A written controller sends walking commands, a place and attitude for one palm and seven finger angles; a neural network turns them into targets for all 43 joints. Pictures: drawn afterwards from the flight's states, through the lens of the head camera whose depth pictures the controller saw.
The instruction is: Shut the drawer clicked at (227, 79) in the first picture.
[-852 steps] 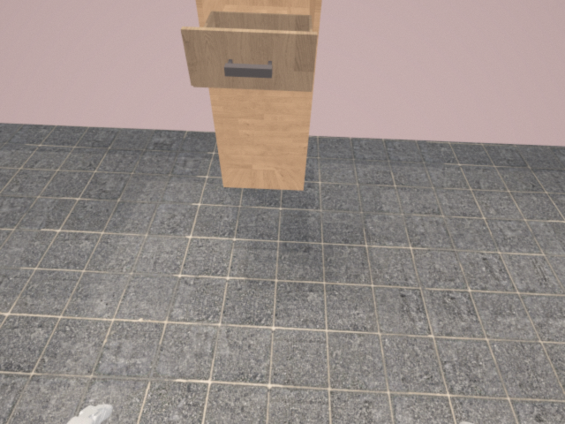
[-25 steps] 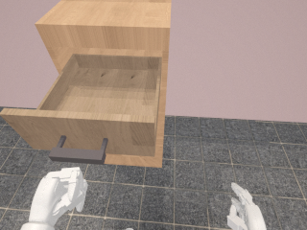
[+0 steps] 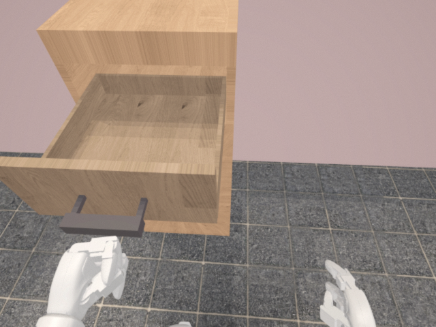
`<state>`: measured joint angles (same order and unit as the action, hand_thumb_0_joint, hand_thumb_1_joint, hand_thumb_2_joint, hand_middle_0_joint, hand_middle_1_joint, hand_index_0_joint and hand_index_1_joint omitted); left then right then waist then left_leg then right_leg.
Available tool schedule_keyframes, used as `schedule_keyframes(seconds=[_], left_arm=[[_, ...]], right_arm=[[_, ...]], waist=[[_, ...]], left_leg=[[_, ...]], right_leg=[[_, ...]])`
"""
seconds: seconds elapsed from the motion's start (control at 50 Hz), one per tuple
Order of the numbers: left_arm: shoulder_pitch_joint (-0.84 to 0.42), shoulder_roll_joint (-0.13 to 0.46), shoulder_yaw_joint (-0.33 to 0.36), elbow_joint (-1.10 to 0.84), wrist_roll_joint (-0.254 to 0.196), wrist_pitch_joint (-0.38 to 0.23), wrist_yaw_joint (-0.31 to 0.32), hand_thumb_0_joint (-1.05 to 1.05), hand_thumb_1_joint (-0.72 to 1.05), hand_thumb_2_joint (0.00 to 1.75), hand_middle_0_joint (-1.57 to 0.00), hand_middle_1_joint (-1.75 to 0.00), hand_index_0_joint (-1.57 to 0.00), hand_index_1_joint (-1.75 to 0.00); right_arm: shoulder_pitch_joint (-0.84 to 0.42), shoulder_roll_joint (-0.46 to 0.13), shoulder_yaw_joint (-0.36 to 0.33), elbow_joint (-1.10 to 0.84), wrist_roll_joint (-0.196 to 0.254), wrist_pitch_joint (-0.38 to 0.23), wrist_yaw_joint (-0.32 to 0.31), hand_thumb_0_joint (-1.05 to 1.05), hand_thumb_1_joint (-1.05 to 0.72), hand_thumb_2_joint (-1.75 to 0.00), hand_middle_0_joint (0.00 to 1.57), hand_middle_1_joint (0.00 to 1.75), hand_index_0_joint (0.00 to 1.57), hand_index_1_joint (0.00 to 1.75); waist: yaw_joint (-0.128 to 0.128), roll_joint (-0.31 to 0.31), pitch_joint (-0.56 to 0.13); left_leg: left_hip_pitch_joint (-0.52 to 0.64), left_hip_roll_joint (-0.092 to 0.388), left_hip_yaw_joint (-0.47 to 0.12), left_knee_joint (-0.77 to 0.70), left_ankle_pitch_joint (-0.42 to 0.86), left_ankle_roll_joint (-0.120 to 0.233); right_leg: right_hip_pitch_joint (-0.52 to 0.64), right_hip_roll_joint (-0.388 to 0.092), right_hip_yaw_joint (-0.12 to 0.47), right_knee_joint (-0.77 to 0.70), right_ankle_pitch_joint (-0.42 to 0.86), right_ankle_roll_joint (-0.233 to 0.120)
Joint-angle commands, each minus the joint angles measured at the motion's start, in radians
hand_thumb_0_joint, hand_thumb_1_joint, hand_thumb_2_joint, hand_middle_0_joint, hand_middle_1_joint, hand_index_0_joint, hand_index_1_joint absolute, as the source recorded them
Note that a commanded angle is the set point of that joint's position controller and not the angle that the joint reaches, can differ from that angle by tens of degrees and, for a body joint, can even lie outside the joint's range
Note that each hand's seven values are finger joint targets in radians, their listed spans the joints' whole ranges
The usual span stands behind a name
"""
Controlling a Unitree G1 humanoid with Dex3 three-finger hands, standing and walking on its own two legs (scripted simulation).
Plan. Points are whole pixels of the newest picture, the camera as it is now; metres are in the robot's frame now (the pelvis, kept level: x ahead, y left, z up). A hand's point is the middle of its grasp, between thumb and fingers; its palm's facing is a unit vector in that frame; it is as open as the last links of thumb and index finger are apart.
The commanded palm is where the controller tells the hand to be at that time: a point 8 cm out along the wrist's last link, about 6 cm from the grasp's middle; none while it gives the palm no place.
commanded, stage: push the drawer shut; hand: left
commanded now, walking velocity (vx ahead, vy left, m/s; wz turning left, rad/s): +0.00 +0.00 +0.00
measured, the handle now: (107, 213) +0.29 +0.20 +0.08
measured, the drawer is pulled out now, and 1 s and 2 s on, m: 0.30 0.23 0.11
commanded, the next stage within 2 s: none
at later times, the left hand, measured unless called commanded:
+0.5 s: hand (119, 261) +0.21 +0.17 +0.07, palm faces -0.02 -1.00 -0.07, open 3.0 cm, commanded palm +0.21 +0.22 +0.08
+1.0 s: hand (129, 222) +0.28 +0.17 +0.07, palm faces -0.04 -1.00 -0.05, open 3.1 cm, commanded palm +0.27 +0.22 +0.08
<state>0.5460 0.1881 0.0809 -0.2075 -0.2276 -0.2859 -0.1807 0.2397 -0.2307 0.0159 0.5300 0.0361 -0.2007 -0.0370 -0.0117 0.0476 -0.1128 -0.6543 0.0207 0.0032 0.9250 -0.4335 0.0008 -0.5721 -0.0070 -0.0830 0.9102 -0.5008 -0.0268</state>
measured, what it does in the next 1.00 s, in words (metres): stands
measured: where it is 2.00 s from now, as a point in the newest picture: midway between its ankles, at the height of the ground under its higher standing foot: outside the picture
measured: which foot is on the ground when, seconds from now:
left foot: down 0.00-1.00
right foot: down 0.00-1.00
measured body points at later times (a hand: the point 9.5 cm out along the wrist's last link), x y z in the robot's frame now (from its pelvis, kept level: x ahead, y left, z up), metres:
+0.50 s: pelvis +0.00 -0.01 +0.00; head +0.04 -0.02 +0.45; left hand +0.21 +0.22 +0.08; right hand +0.17 -0.25 -0.08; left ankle +0.02 +0.12 -0.69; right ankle -0.03 -0.10 -0.69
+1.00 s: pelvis -0.02 +0.00 +0.01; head +0.02 -0.01 +0.45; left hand +0.28 +0.22 +0.08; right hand +0.14 -0.24 -0.09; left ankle +0.02 +0.12 -0.69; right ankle -0.03 -0.10 -0.69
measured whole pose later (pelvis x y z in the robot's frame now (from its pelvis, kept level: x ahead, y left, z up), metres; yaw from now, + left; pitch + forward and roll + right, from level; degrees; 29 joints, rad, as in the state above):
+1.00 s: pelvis -0.02 +0.00 +0.01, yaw +0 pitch +8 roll -1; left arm 0.02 0.25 0.13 0.22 -0.23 -0.27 -0.20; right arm 0.23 -0.26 0.04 0.61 0.05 -0.19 -0.06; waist -0.03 0.04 -0.07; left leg -0.65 0.02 -0.01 0.88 -0.38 0.00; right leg -0.57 -0.01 -0.09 0.87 -0.45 -0.03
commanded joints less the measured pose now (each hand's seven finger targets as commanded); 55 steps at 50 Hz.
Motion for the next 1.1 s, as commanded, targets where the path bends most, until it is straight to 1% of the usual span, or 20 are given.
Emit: schedule_keyframes(seconds=[0.0,0.08,0.16,0.24,0.3,0.42,0.44,0.56,0.62,0.64,0.66,0.74,0.82,0.84,0.86,0.92,0.94,0.96,0.98,1.08], left_arm=[[-0.017,0.124,0.093,-0.238,-0.019,-0.093,0.001,0.00,0.90,0.90,-1.40,-1.60,-1.40,-1.60],[-0.004,0.111,0.094,-0.227,-0.026,-0.100,0.001,0.00,0.90,0.90,-1.40,-1.60,-1.40,-1.60],[-0.108,0.128,0.095,-0.197,-0.031,-0.097,-0.010,0.00,0.90,0.90,-1.40,-1.60,-1.40,-1.60],[-0.143,0.152,0.123,-0.153,-0.046,-0.090,-0.031,0.00,0.90,0.90,-1.40,-1.60,-1.40,-1.60],[-0.142,0.140,0.118,-0.148,-0.054,-0.080,-0.042,0.00,0.90,0.90,-1.40,-1.60,-1.40,-1.60],[-0.321,0.144,0.101,-0.091,-0.054,-0.079,-0.031,0.00,0.90,0.90,-1.40,-1.60,-1.40,-1.60],[-0.353,0.163,0.112,-0.086,-0.050,-0.085,-0.027,0.00,0.90,0.90,-1.40,-1.60,-1.40,-1.60],[-0.455,0.149,0.085,-0.050,-0.043,-0.091,-0.030,0.00,0.90,0.90,-1.40,-1.60,-1.40,-1.60],[-0.560,0.149,0.069,-0.017,-0.045,-0.081,-0.034,0.00,0.90,0.90,-1.40,-1.60,-1.40,-1.60],[-0.576,0.186,0.106,0.007,-0.042,-0.077,-0.026,0.00,0.90,0.90,-1.40,-1.60,-1.40,-1.60],[-0.600,0.165,0.086,0.025,-0.044,-0.074,-0.028,0.00,0.90,0.90,-1.40,-1.60,-1.40,-1.60],[-0.685,0.187,0.104,0.090,-0.042,-0.058,-0.020,0.00,0.90,0.90,-1.40,-1.60,-1.40,-1.60],[-0.734,0.176,0.104,0.134,-0.045,-0.046,-0.014,0.00,0.90,0.90,-1.40,-1.60,-1.40,-1.60],[-0.751,0.211,0.133,0.159,-0.041,-0.047,-0.007,0.00,0.90,0.90,-1.40,-1.60,-1.40,-1.60],[-0.761,0.195,0.124,0.163,-0.041,-0.050,-0.008,0.00,0.90,0.90,-1.40,-1.60,-1.40,-1.60],[-0.834,0.159,0.086,0.192,-0.037,-0.049,-0.006,0.00,0.90,0.90,-1.40,-1.60,-1.40,-1.60],[-0.855,0.189,0.104,0.214,-0.029,-0.053,0.000,0.00,0.90,0.90,-1.40,-1.60,-1.40,-1.60],[-0.845,0.180,0.106,0.231,-0.026,-0.055,0.005,0.00,0.90,0.90,-1.40,-1.60,-1.40,-1.60],[-0.859,0.146,0.071,0.229,-0.021,-0.055,0.008,0.00,0.90,0.90,-1.40,-1.60,-1.40,-1.60],[-0.917,0.182,0.102,0.279,-0.005,-0.058,0.027,0.00,0.90,0.90,-1.40,-1.60,-1.40,-1.60]], right_arm=[[-0.066,-0.111,-0.057,-0.161,0.001,-0.055,-0.012,0.00,-0.90,-0.90,0.20,0.30,0.20,0.30],[-0.069,-0.106,-0.055,-0.163,0.003,-0.045,-0.013,0.00,-0.90,-0.90,0.20,0.30,0.20,0.30],[-0.061,-0.119,-0.049,-0.151,0.001,-0.039,-0.020,0.00,-0.90,-0.90,0.20,0.30,0.20,0.30],[-0.066,-0.129,-0.048,-0.143,0.001,-0.041,-0.026,0.00,-0.90,-0.90,0.20,0.30,0.20,0.30],[-0.060,-0.126,-0.048,-0.149,0.004,-0.043,-0.024,0.00,-0.90,-0.90,0.20,0.30,0.20,0.30],[-0.057,-0.142,-0.038,-0.126,0.003,-0.050,-0.032,0.00,-0.90,-0.90,0.20,0.30,0.20,0.30],[-0.061,-0.146,-0.038,-0.117,0.001,-0.050,-0.034,0.00,-0.90,-0.90,0.20,0.30,0.20,0.30],[-0.057,-0.148,-0.037,-0.100,0.004,-0.062,-0.034,0.00,-0.90,-0.90,0.20,0.30,0.20,0.30],[-0.067,-0.150,-0.032,-0.091,0.006,-0.065,-0.037,0.00,-0.90,-0.90,0.20,0.30,0.20,0.30],[-0.068,-0.155,-0.032,-0.081,0.007,-0.062,-0.040,0.00,-0.90,-0.90,0.20,0.30,0.20,0.30],[-0.073,-0.152,-0.027,-0.080,0.007,-0.059,-0.040,0.00,-0.90,-0.90,0.20,0.30,0.20,0.30],[-0.077,-0.157,-0.026,-0.069,0.011,-0.057,-0.044,0.00,-0.90,-0.90,0.20,0.30,0.20,0.30],[-0.073,-0.154,-0.027,-0.065,0.011,-0.056,-0.039,0.00,-0.90,-0.90,0.20,0.30,0.20,0.30],[-0.067,-0.160,-0.027,-0.057,0.009,-0.051,-0.039,0.00,-0.90,-0.90,0.20,0.30,0.20,0.30],[-0.070,-0.156,-0.028,-0.060,0.008,-0.048,-0.038,0.00,-0.90,-0.90,0.20,0.30,0.20,0.30],[-0.070,-0.153,-0.025,-0.061,0.011,-0.046,-0.033,0.00,-0.90,-0.90,0.20,0.30,0.20,0.30],[-0.066,-0.159,-0.026,-0.053,0.010,-0.043,-0.033,0.00,-0.90,-0.90,0.20,0.30,0.20,0.30],[-0.064,-0.157,-0.027,-0.055,0.008,-0.040,-0.031,0.00,-0.90,-0.90,0.20,0.30,0.20,0.30],[-0.062,-0.154,-0.027,-0.060,0.010,-0.039,-0.027,0.00,-0.90,-0.90,0.20,0.30,0.20,0.30],[-0.038,-0.163,-0.035,-0.049,0.006,-0.022,-0.022,0.00,-0.90,-0.90,0.20,0.30,0.20,0.30]], waist=[[-0.004,-0.042,-0.143],[-0.004,-0.016,-0.123],[-0.030,-0.029,-0.109],[-0.025,-0.044,-0.135],[-0.012,-0.020,-0.179],[-0.049,-0.050,-0.097],[-0.051,-0.054,-0.099],[-0.051,-0.022,-0.166],[-0.064,-0.031,-0.146],[-0.061,-0.039,-0.137],[-0.059,-0.022,-0.129],[-0.060,-0.033,-0.125],[-0.047,-0.005,-0.169],[-0.052,-0.048,-0.163],[-0.045,-0.036,-0.178],[-0.055,-0.017,-0.152],[-0.056,-0.026,-0.148],[-0.045,-0.012,-0.151],[-0.052,-0.013,-0.154],[-0.051,-0.043,-0.190]], left_leg=[[0.142,-0.017,-0.025,-0.104,0.250,0.027],[0.133,-0.020,-0.020,-0.100,0.240,0.027],[0.116,-0.021,-0.024,-0.087,0.210,0.029],[0.114,-0.021,-0.024,-0.083,0.224,0.030],[0.144,-0.023,-0.020,-0.091,0.273,0.028],[0.119,-0.020,-0.034,-0.098,0.189,0.029],[0.116,-0.020,-0.034,-0.095,0.182,0.032],[0.155,-0.022,-0.035,-0.108,0.172,0.032],[0.145,-0.023,-0.036,-0.114,0.134,0.031],[0.135,-0.019,-0.038,-0.116,0.122,0.032],[0.133,-0.023,-0.037,-0.124,0.108,0.031],[0.142,-0.018,-0.041,-0.142,0.086,0.031],[0.174,-0.020,-0.038,-0.158,0.112,0.026],[0.157,-0.018,-0.040,-0.156,0.114,0.029],[0.166,-0.020,-0.037,-0.161,0.122,0.027],[0.182,-0.018,-0.040,-0.177,0.095,0.023],[0.172,-0.016,-0.043,-0.178,0.093,0.025],[0.179,-0.018,-0.042,-0.182,0.101,0.022],[0.190,-0.017,-0.042,-0.185,0.105,0.023],[0.204,-0.015,-0.036,-0.183,0.144,0.023]], right_leg=[[0.035,0.013,0.030,-0.138,0.324,0.018],[0.028,0.012,0.033,-0.142,0.317,0.017],[0.007,0.010,0.048,-0.155,0.290,0.021],[0.035,0.005,0.060,-0.163,0.310,0.023],[0.069,0.001,0.055,-0.154,0.386,0.025],[-0.002,0.006,0.055,-0.179,0.262,0.026],[-0.005,0.005,0.060,-0.182,0.249,0.026],[0.002,0.004,0.058,-0.183,0.224,0.023],[-0.002,0.001,0.072,-0.203,0.177,0.026],[-0.005,0.002,0.075,-0.210,0.152,0.024],[-0.005,0.001,0.079,-0.216,0.132,0.022],[-0.009,0.004,0.075,-0.227,0.103,0.023],[0.020,0.004,0.069,-0.224,0.145,0.019],[0.023,0.005,0.071,-0.226,0.143,0.023],[0.032,0.004,0.072,-0.222,0.154,0.022],[0.005,0.008,0.059,-0.224,0.137,0.020],[0.005,0.009,0.060,-0.222,0.130,0.019],[0.010,0.009,0.059,-0.218,0.140,0.016],[0.003,0.010,0.054,-0.217,0.150,0.017],[0.024,0.010,0.056,-0.212,0.204,0.019]])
